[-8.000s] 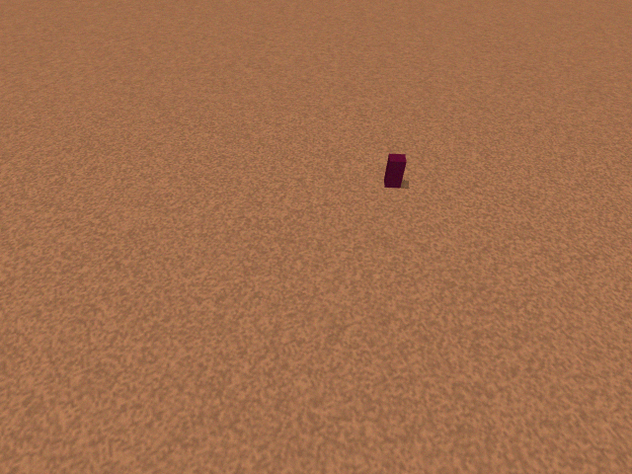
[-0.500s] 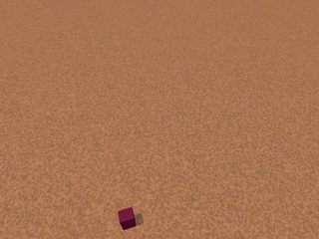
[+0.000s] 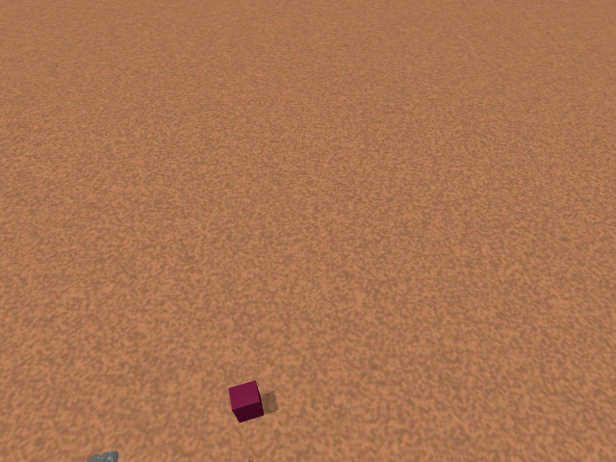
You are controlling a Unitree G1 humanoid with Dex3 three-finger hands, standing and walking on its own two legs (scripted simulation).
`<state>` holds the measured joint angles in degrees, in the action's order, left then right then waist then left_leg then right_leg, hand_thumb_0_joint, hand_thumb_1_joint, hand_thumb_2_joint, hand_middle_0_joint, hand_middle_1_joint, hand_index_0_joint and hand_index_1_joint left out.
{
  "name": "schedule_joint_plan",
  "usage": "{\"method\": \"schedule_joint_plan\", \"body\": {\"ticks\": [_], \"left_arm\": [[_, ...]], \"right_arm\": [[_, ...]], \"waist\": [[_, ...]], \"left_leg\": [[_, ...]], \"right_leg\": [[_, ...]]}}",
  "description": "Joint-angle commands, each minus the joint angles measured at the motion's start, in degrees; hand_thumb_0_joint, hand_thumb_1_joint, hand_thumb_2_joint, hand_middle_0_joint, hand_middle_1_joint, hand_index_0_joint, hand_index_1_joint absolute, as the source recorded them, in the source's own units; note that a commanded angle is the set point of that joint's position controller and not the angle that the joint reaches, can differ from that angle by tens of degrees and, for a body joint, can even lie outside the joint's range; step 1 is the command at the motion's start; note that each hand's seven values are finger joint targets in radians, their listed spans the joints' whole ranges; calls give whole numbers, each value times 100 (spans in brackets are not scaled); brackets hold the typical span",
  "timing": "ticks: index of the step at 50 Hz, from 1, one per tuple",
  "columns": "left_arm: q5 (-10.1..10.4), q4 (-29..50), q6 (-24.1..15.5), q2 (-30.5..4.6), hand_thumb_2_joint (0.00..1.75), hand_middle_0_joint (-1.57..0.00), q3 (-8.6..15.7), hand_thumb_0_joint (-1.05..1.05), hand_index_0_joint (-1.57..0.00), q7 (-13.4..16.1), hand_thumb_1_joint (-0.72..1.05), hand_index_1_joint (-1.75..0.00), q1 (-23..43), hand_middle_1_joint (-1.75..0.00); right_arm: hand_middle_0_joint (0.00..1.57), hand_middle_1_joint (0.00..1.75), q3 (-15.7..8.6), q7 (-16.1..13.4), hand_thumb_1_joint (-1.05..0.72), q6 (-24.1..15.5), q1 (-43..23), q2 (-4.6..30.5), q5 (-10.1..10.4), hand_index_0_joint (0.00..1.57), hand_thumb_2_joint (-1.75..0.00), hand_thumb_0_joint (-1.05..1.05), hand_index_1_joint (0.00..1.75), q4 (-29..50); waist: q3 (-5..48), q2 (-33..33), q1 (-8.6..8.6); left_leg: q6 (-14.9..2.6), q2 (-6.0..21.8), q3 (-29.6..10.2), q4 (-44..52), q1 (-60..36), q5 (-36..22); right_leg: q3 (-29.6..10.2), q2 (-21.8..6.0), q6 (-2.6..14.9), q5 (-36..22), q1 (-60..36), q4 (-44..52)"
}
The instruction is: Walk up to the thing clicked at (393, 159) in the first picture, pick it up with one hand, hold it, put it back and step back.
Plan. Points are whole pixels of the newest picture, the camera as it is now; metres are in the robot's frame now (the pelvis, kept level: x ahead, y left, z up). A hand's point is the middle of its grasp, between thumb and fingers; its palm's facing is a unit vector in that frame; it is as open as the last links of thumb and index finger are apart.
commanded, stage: go down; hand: left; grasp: from the side
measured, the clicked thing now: (247, 402) +0.37 +0.18 -0.70
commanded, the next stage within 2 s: none
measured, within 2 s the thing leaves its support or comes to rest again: neither
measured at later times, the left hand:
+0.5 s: hand out of the picture +0.15 +0.28 -0.20, palm faces +0.06 -0.95 -0.32, open 16.8 cm
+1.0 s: hand out of the picture +0.16 +0.31 -0.25, palm faces +0.12 -0.96 -0.27, open 17.4 cm
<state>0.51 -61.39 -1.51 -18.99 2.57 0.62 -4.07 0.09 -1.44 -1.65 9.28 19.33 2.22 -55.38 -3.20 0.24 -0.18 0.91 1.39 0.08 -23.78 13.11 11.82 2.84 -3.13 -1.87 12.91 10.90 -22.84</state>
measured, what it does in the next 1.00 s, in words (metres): lowers itself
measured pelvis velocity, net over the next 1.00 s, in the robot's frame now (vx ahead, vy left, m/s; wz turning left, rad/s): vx -0.03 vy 0.00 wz -0.02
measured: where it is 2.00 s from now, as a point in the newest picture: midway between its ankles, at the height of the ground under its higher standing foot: outside the picture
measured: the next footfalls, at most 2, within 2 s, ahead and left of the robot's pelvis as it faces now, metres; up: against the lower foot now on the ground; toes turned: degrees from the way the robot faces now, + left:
none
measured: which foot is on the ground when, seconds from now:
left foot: down 0.00-1.00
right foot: down 0.00-1.00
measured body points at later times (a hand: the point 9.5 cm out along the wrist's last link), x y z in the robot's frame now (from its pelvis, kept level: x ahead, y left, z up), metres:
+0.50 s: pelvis -0.01 +0.00 -0.07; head +0.08 +0.01 +0.37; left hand +0.14 +0.33 -0.18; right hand +0.12 -0.27 -0.17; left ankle +0.01 +0.13 -0.74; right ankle -0.01 -0.14 -0.74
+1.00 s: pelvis -0.03 +0.00 -0.15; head +0.10 +0.02 +0.28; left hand +0.16 +0.36 -0.23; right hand +0.16 -0.26 -0.23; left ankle +0.01 +0.13 -0.74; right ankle -0.01 -0.14 -0.74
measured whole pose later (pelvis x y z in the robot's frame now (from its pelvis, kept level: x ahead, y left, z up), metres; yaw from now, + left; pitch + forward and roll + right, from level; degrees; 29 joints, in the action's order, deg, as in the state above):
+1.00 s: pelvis -0.03 +0.00 -0.15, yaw -1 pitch +25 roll -2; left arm 2.9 -34.1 -1.9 -25.8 24.1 -15.4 -7.7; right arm -0.5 -3.4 -11.1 9.6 15.4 -0.7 -31.4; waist 9.0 -0.9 0.9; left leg 1.6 2.9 -3.0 -80.8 71.8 33.7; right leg 2.5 -2.4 -1.3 34.9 68.6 -79.0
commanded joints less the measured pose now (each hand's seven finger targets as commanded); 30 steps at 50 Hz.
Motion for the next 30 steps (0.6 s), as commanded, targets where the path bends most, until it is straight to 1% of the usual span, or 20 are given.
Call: {"method": "schedule_joint_plan", "body": {"ticks": [1,2,3,5,7,10,12,13,17,18,19,20,21,22,23,24,27,28,29,30], "left_arm": [[-213,217,-177,-1734,34,-2,929,0,-3,-12,34,-7,1550,-8],[-323,-29,-112,-1653,26,-2,1015,0,-3,-74,26,-7,1044,-9],[-408,-5,-48,-1501,19,-3,1111,0,-4,-149,20,-7,573,-8],[-437,244,84,-1501,14,-5,1278,0,-6,-230,10,-7,202,-9],[-442,361,236,-1324,12,-6,1272,0,-6,-288,-1,-8,274,-9],[-445,643,299,-1459,10,-6,1468,0,-6,-411,-21,-8,402,-9],[-439,813,272,-1568,8,-7,1701,0,-7,-512,-30,-10,-25,-11],[-397,1387,209,-1438,6,-8,1579,0,-8,-587,-36,-10,248,-11],[-341,2417,216,-1515,2,-10,1712,0,-10,-681,-50,-11,102,-11],[-328,2302,289,-1550,0,-10,1778,0,-10,-674,-54,-9,-118,-9],[-275,2683,317,-1298,0,-10,1581,0,-10,-722,-56,-10,-71,-10],[-303,2791,388,-1607,0,-11,1866,0,-10,-671,-58,-8,-251,-8],[-256,3026,443,-1373,0,-10,1659,0,-10,-705,-58,-8,-281,-8],[-248,3135,501,-1517,0,-10,1810,0,-10,-701,-61,-7,-360,-7],[-217,3257,561,-1320,0,-11,1663,0,-11,-715,-61,-7,-406,-7],[-212,3456,601,-1500,0,-11,1847,0,-11,-702,-61,-7,-492,-7],[-177,3676,773,-1480,0,-11,1873,0,-12,-722,-61,-6,-795,-6],[-167,3909,810,-1648,0,-11,2013,0,-11,-712,-60,-7,-826,-7],[-151,3768,860,-1377,0,-12,1837,0,-12,-744,-61,-7,-972,-7],[-154,3959,888,-1616,0,-11,2048,0,-11,-731,-59,-6,-983,-7]], "right_arm": [[20,30,-375,-184,-99,-197,404,728,3,20,-92,0,30,1007],[20,30,-427,-163,-96,-206,572,694,-60,20,-92,0,30,1085],[20,30,-487,-101,-96,-218,657,630,-137,20,-91,0,30,1174],[20,30,-515,-57,-96,-229,628,595,-125,20,-91,0,30,1473],[20,30,-511,-33,-93,-245,549,514,-108,20,-90,0,30,1687],[20,30,-527,32,-91,-284,372,500,-120,20,-90,0,30,2013],[20,30,-573,45,-91,-338,377,531,-120,20,-90,0,30,2256],[20,30,-572,45,-90,-366,460,460,-125,20,-90,0,30,2280],[20,30,-615,-13,-89,-479,421,462,-115,20,-89,0,30,2658],[20,30,-589,-42,-88,-494,454,469,-105,20,-89,0,30,2661],[20,30,-596,-52,-89,-531,436,447,-103,20,-89,0,30,2751],[20,30,-597,-80,-88,-543,523,445,-116,20,-89,0,30,2719],[20,30,-597,-103,-89,-574,469,444,-110,20,-89,0,30,2808],[20,30,-598,-124,-88,-598,480,455,-124,20,-89,0,30,2781],[20,30,-572,-138,-88,-630,471,432,-123,20,-89,0,30,2814],[20,30,-578,-159,-89,-662,457,440,-130,20,-89,0,30,2850],[20,30,-542,-226,-88,-735,403,413,-149,20,-89,0,30,2928],[20,30,-524,-246,-88,-751,396,397,-143,20,-89,0,30,2940],[20,30,-494,-264,-88,-775,341,359,-155,20,-89,0,30,2971],[20,30,-499,-284,-88,-797,364,375,-166,20,-89,0,30,2961]], "waist": [[1124,-229,185],[1385,-203,154],[1531,-26,-26],[1756,361,-145],[1602,229,-51],[1509,94,-20],[1764,222,-50],[1875,244,4],[2230,443,55],[2088,338,140],[2132,270,206],[2330,284,128],[2249,320,188],[2292,397,168],[2224,389,248],[2327,413,168],[2294,377,213],[2370,474,148],[2231,482,203],[2297,556,149]], "left_leg": [[-130,-140,200,-433,309,-450],[-124,-175,213,-639,436,-592],[-100,-184,208,-836,655,-789],[-49,-207,228,-980,722,-990],[-53,-191,184,-1111,993,-945],[-67,-126,119,-1609,1587,-557],[-74,-99,101,-1955,1782,-508],[-89,-86,80,-2104,1865,-398],[-91,-10,6,-2430,2040,-215],[-102,0,-21,-2498,2191,-47],[-110,24,-39,-2584,2235,-31],[-118,27,-37,-2655,2253,-106],[-112,23,-22,-2726,2298,-49],[-108,42,-49,-2766,2350,39],[-100,46,-59,-2804,2398,106],[-97,66,-88,-2851,2427,49],[-103,54,-85,-3012,2614,199],[-107,47,-71,-3053,2624,188],[-96,44,-75,-3093,2709,236],[-100,49,-78,-3126,2725,246]], "right_leg": [[8,276,247,-644,626,-368],[-16,257,245,-803,602,-570],[-34,249,272,-933,650,-830],[-59,270,316,-1003,656,-1021],[-33,304,301,-927,881,-1109],[-9,338,303,-453,1484,-1567],[-4,332,319,-348,1737,-1961],[-35,328,306,-275,1944,-2091],[-35,324,314,-100,2424,-2529],[-32,333,301,66,2586,-2589],[-23,337,288,65,2652,-2661],[-47,316,288,-30,2606,-2711],[-56,321,276,22,2720,-2740],[-40,317,281,124,2787,-2815],[-33,334,273,169,2911,-2862],[-18,325,286,155,2915,-2941],[-5,334,270,275,3060,-3032],[-25,308,275,259,3055,-3061],[-16,324,271,319,3152,-3115],[-14,312,281,344,3201,-3155]]}}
